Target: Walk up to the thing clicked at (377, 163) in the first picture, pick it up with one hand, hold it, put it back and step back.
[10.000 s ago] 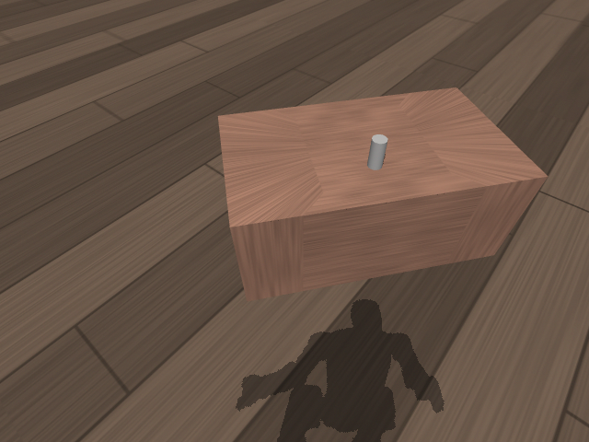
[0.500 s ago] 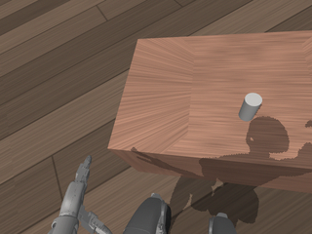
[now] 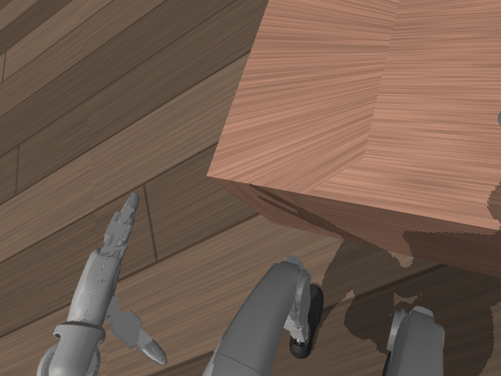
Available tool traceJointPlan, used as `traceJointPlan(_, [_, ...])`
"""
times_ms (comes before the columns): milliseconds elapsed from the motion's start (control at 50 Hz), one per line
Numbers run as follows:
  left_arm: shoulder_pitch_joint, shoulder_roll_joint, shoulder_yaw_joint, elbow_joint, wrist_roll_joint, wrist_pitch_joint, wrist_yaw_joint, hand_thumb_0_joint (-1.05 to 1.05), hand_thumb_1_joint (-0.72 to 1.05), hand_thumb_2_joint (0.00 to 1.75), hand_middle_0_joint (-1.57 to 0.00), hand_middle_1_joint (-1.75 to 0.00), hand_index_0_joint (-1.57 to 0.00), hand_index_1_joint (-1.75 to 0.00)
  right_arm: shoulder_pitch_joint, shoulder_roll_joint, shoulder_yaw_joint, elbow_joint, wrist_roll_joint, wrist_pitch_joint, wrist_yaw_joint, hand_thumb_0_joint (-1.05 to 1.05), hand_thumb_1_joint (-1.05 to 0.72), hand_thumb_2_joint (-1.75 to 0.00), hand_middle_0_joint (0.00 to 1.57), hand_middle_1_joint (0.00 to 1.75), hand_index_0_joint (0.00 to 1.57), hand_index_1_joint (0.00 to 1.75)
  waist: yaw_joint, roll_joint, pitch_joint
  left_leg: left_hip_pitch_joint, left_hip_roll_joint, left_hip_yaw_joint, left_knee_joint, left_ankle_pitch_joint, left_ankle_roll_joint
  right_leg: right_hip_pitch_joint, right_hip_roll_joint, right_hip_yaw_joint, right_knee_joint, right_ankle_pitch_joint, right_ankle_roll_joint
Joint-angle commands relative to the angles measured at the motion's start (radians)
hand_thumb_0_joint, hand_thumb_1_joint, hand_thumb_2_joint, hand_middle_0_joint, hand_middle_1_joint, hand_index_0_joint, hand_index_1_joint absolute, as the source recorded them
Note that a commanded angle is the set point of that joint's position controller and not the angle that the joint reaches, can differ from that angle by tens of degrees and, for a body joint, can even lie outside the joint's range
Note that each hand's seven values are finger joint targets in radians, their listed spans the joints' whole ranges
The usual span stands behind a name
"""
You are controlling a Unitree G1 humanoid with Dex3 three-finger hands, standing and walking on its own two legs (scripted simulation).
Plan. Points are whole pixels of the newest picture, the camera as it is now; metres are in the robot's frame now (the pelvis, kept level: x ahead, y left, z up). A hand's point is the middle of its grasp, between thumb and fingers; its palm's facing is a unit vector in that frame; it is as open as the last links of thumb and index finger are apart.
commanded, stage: close in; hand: right
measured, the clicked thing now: out of the picture +0.58 -0.21 -0.07
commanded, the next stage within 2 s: rest palm in 0.44 s
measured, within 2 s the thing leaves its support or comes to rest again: leaves its support in 1.90 s
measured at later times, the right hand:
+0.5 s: hand out of the picture +0.53 -0.21 -0.05, palm faces +0.13 +0.99 +0.02, open 17.6 cm
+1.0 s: hand out of the picture +0.56 -0.19 -0.06, palm faces +0.14 +0.99 +0.00, open 16.1 cm
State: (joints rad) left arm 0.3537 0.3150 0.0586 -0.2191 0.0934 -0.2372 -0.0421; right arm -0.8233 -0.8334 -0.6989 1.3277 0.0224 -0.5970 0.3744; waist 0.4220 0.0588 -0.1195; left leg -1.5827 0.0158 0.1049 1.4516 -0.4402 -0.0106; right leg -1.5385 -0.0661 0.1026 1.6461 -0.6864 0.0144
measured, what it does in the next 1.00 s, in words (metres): stands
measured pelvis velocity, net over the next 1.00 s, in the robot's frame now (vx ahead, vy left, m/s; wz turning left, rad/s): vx -0.01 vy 0.01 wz -0.02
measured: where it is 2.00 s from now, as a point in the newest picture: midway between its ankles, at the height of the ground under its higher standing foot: (344, 367)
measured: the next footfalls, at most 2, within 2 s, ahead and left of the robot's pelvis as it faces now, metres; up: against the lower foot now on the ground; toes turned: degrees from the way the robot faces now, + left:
none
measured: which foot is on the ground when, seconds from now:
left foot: down 0.00-1.00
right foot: down 0.00-1.00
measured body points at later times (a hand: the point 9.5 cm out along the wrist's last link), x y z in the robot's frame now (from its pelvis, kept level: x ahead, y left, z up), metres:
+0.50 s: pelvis -0.01 +0.00 -0.02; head +0.19 -0.08 +0.37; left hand +0.17 +0.25 +0.11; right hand +0.52 -0.26 -0.05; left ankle +0.11 +0.13 -0.54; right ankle +0.02 -0.12 -0.54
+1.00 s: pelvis -0.01 +0.01 -0.03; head +0.21 -0.06 +0.36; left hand +0.17 +0.26 +0.10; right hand +0.55 -0.24 -0.05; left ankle +0.11 +0.13 -0.54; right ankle +0.02 -0.12 -0.54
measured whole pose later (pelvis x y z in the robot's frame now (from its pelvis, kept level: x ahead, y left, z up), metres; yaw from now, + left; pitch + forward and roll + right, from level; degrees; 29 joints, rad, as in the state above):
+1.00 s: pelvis -0.01 +0.01 -0.03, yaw -1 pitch +34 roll +5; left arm 0.48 0.35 0.13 -0.48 0.08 -0.15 -0.06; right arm -0.97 -0.71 -0.58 1.25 -0.11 -0.52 0.09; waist 0.46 0.03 -0.12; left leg -1.71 0.03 0.07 1.57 -0.46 0.00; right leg -1.64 -0.05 0.08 1.73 -0.70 0.02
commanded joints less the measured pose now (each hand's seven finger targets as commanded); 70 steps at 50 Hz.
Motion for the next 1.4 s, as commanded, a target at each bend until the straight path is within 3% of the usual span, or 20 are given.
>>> traceJointPlan(0, [0.118, 0.233, 0.198, -0.257, -0.009, -0.041, 0.012, 0.0, -0.56, 0.05, -0.05, -0.05, -0.05, -0.05, -0.389, -0.296, -0.006, -0.297, -0.014, -0.072, -0.06, 0.0, 0.54, -0.02, 0.07, 0.04, 0.06, 0.04, -0.015, -0.572, -0.686, 0.362, -0.04, -0.038, -0.049, 0.202, 0.053, 0.47, 0.017, 0.006, -0.197, 0.481, 0.011])
traceJointPlan(60, [0.142, 0.243, 0.236, -0.267, -0.007, -0.03, 0.009, 0.0, -0.55, 0.05, -0.05, -0.05, -0.05, -0.05, -0.402, -0.264, 0.016, -0.359, -0.04, -0.047, -0.105, 0.0, 0.54, -0.02, 0.07, 0.04, 0.06, 0.04, -0.025, -0.603, -0.678, 0.361, -0.036, -0.044, -0.049, 0.185, 0.052, 0.453, 0.019, -0.007, -0.203, 0.419, 0.011])
traceJointPlan(120, [0.184, 0.204, 0.219, -0.246, -0.006, -0.018, 0.001, 0.0, -0.54, 0.04, -0.05, -0.05, -0.05, -0.05, -0.378, -0.225, 0.033, -0.394, -0.056, -0.019, -0.134, 0.0, 0.55, -0.01, 0.07, 0.04, 0.06, 0.04, -0.046, -0.637, -0.672, 0.339, -0.034, -0.044, -0.031, 0.194, 0.052, 0.462, 0.014, -0.014, -0.189, 0.461, 0.017])
traceJointPlan(180, [0.156, 0.195, 0.217, -0.247, -0.007, -0.009, 0.002, 0.0, -0.55, 0.05, -0.05, -0.05, -0.04, -0.05, -0.36, -0.134, 0.066, -0.356, -0.055, 0.006, -0.156, 0.0, 0.57, -0.01, 0.06, 0.04, 0.06, 0.04, -0.041, -0.541, -0.586, 0.35, -0.032, -0.041, -0.032, 0.161, 0.049, 0.328, 0.02, -0.016, -0.196, 0.343, 0.006])
traceJointPlan(240, [0.106, 0.232, 0.239, -0.342, -0.014, -0.005, 0.012, 0.0, -0.55, 0.05, -0.05, -0.05, -0.04, -0.05, -0.39, -0.117, 0.078, -0.366, -0.064, 0.008, -0.175, 0.0, 0.6, -0.03, 0.05, 0.05, 0.05, 0.05, -0.024, -0.485, -0.661, 0.36, -0.032, -0.031, -0.019, 0.141, 0.048, 0.346, 0.023, -0.002, -0.2, 0.323, 0.0])
traceJointPlan(340, [0.144, 0.219, 0.23, -0.345, -0.02, 0.013, 0.018, 0.0, -0.55, 0.05, -0.05, -0.05, -0.05, -0.05, -0.365, -0.056, 0.093, -0.248, -0.067, 0.007, -0.215, 0.0, 0.59, -0.03, 0.05, 0.05, 0.04, 0.05, -0.009, -0.36, -0.546, 0.389, -0.031, -0.047, -0.043, 0.1, 0.04, 0.198, 0.037, -0.016, -0.202, 0.207, -0.02])
traceJointPlan(380, [0.163, 0.205, 0.209, -0.381, -0.024, 0.016, 0.018, 0.0, -0.56, 0.05, -0.05, -0.05, -0.04, -0.05, -0.381, -0.066, 0.088, -0.265, -0.071, -0.007, -0.225, 0.0, 0.6, -0.03, 0.04, 0.05, 0.04, 0.05, -0.009, -0.356, -0.554, 0.381, -0.031, -0.044, -0.038, 0.101, 0.041, 0.218, 0.039, -0.018, -0.211, 0.213, -0.017])
traceJointPlan(420, [0.178, 0.225, 0.242, -0.399, -0.022, 0.02, 0.02, 0.0, -0.55, 0.04, -0.05, -0.05, -0.05, -0.05, -0.416, -0.072, 0.098, -0.279, -0.08, -0.014, -0.238, 0.0, 0.56, -0.04, 0.05, 0.05, 0.04, 0.05, 0.001, -0.385, -0.571, 0.365, -0.031, -0.048, -0.036, 0.093, 0.043, 0.246, 0.04, -0.021, -0.21, 0.206, -0.016])
traceJointPlan(500, [0.202, 0.196, 0.235, -0.36, -0.022, 0.015, 0.014, 0.0, -0.54, 0.04, -0.05, -0.05, -0.05, -0.05, -0.443, -0.012, 0.132, -0.285, -0.079, -0.022, -0.25, 0.0, 0.55, -0.05, 0.05, 0.06, 0.04, 0.06, 0.006, -0.394, -0.55, 0.341, -0.031, -0.05, -0.027, 0.107, 0.043, 0.245, 0.041, -0.024, -0.198, 0.222, -0.015])
traceJointPlan(560, [0.195, 0.219, 0.26, -0.406, -0.02, 0.012, 0.014, 0.0, -0.61, 0.09, -0.05, -0.03, -0.02, -0.06, -0.47, -0.035, 0.129, -0.315, -0.091, -0.027, -0.261, 0.0, 0.49, -0.07, 0.06, 0.06, 0.05, 0.06, 0.015, -0.408, -0.618, 0.375, -0.026, -0.054, -0.024, 0.143, 0.039, 0.28, 0.043, -0.028, -0.181, 0.262, -0.015])
traceJointPlan(620, [0.217, 0.186, 0.233, -0.374, -0.022, 0.016, 0.009, 0.0, -0.61, 0.1, -0.05, -0.03, -0.02, -0.06, -0.463, 0.002, 0.15, -0.303, -0.094, -0.027, -0.255, 0.0, 0.49, -0.07, 0.06, 0.05, 0.05, 0.06, 0.011, -0.434, -0.574, 0.344, -0.025, -0.054, -0.015, 0.152, 0.042, 0.273, 0.044, -0.031, -0.178, 0.284, -0.011])
traceJointPlan(680, [0.193, 0.215, 0.243, -0.445, -0.021, 0.018, 0.01, 0.0, -0.58, 0.07, -0.05, -0.04, -0.04, -0.06, -0.489, -0.052, 0.128, -0.337, -0.106, -0.024, -0.269, 0.0, 0.49, -0.02, 0.2, 0.09, 0.19, 0.09, 0.001, -0.445, -0.658, 0.378, -0.025, -0.056, -0.01, 0.166, 0.043, 0.308, 0.042, -0.029, -0.177, 0.311, -0.009])
traceJointPlan(760, [0.214, 0.18, 0.216, -0.38, -0.019, 0.03, 0.006, 0.0, -0.58, 0.07, -0.05, -0.04, -0.04, -0.06, -0.491, -0.036, 0.131, -0.27, -0.106, -0.013, -0.274, 0.0, 0.5, -0.01, 0.28, 0.12, 0.26, 0.12, 0.008, -0.424, -0.576, 0.368, -0.027, -0.066, -0.015, 0.156, 0.042, 0.218, 0.046, -0.035, -0.167, 0.272, -0.016])
traceJointPlan(820, [0.192, 0.211, 0.226, -0.476, -0.018, 0.031, 0.008, 0.0, -0.58, 0.07, -0.05, -0.05, -0.04, -0.06, -0.536, -0.075, 0.123, -0.32, -0.118, -0.015, -0.281, 0.0, 0.5, -0.04, 0.36, 0.18, 0.35, 0.18, 0.025, -0.435, -0.678, 0.41, -0.024, -0.071, -0.015, 0.174, 0.04, 0.269, 0.043, -0.035, -0.162, 0.288, -0.017])
traceJointPlan(900, [0.218, 0.193, 0.223, -0.373, -0.02, 0.042, 0.007, 0.0, -0.58, 0.07, -0.05, -0.05, -0.04, -0.06, -0.52, -0.057, 0.137, -0.245, -0.12, 0.004, -0.283, 0.0, 0.45, -0.06, 0.4, 0.21, 0.39, 0.21, 0.033, -0.422, -0.571, 0.346, -0.028, -0.07, -0.018, 0.143, 0.039, 0.212, 0.043, -0.033, -0.153, 0.257, -0.019])
traceJointPlan(960, [0.189, 0.214, 0.226, -0.456, -0.022, 0.04, 0.006, 0.0, -0.59, 0.07, -0.05, -0.04, -0.03, -0.06, -0.568, -0.114, 0.115, -0.312, -0.126, 0.003, -0.281, 0.0, 0.46, -0.08, 0.48, 0.25, 0.46, 0.25, 0.034, -0.435, -0.719, 0.434, -0.024, -0.072, -0.002, 0.215, 0.039, 0.26, 0.044, -0.034, -0.14, 0.324, -0.018])
traceJointPlan(1020, [0.208, 0.196, 0.212, -0.413, -0.026, 0.051, 0.005, 0.0, -0.59, 0.08, -0.05, -0.04, -0.03, -0.06, -0.53, -0.088, 0.132, -0.265, -0.128, 0.02, -0.272, 0.0, 0.44, -0.09, 0.48, 0.26, 0.47, 0.26, 0.03, -0.434, -0.629, 0.411, -0.025, -0.07, -0.01, 0.196, 0.041, 0.222, 0.044, -0.037, -0.15, 0.304, -0.018])
traceJointPlan(1260, [0.208, 0.221, 0.265, -0.39, -0.037, 0.055, 0.004, 0.0, -0.58, 0.08, -0.04, -0.04, -0.03, -0.05, -0.486, -0.056, 0.128, -0.34, -0.103, 0.033, -0.272, 0.0, 0.3, -0.31, 0.85, 0.57, 0.85, 0.58, 0.01, -0.465, -0.633, 0.354, -0.033, -0.046, -0.008, 0.193, 0.046, 0.333, 0.038, -0.027, -0.172, 0.38, -0.01])
traceJointPlan(1320, [0.204, 0.192, 0.233, -0.4, -0.041, 0.049, 0.003, 0.0, -0.57, 0.07, -0.04, -0.04, -0.03, -0.05, -0.436, -0.013, 0.137, -0.292, -0.094, 0.033, -0.265, 0.0, 0.23, -0.38, 0.9, 0.64, 0.89, 0.64, 0.01, -0.401, -0.585, 0.372, -0.031, -0.051, -0.02, 0.171, 0.043, 0.273, 0.04, -0.033, -0.178, 0.31, -0.017])
traceJointPlan(1380, [0.197, 0.195, 0.228, -0.402, -0.034, 0.044, 0.007, 0.0, -0.57, 0.06, -0.04, -0.04, -0.04, -0.05, -0.49, -0.052, 0.128, -0.33, -0.095, 0.014, -0.262, 0.0, 0.13, -0.47, 0.96, 0.71, 0.95, 0.71, 0.02, -0.433, -0.597, 0.367, -0.029, -0.056, -0.014, 0.177, 0.045, 0.282, 0.038, -0.032, -0.171, 0.319, -0.015])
